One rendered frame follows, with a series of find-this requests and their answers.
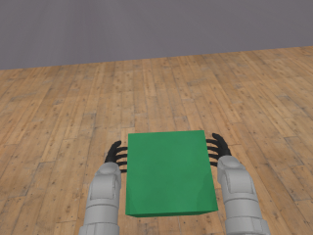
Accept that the robot left hand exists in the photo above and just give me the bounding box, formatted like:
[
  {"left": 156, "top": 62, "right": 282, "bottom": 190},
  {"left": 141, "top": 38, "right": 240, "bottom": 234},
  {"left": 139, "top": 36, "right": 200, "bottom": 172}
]
[{"left": 104, "top": 140, "right": 128, "bottom": 173}]

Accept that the robot right hand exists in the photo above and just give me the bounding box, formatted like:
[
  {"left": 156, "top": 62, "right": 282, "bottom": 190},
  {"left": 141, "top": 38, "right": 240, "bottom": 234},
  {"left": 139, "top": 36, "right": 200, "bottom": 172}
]
[{"left": 205, "top": 133, "right": 232, "bottom": 167}]

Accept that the right robot forearm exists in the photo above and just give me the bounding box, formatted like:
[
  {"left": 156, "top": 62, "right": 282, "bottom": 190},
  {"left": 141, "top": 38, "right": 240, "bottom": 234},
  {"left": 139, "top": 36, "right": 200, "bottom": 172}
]
[{"left": 217, "top": 155, "right": 271, "bottom": 235}]

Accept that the carton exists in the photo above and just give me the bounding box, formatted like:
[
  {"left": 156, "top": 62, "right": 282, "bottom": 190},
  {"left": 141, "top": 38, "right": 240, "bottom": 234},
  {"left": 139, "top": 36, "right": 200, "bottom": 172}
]
[{"left": 125, "top": 130, "right": 219, "bottom": 218}]

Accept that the left robot forearm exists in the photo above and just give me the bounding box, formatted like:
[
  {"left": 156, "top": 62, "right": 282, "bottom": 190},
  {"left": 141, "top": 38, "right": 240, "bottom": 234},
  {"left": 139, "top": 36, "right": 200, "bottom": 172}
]
[{"left": 78, "top": 162, "right": 121, "bottom": 235}]

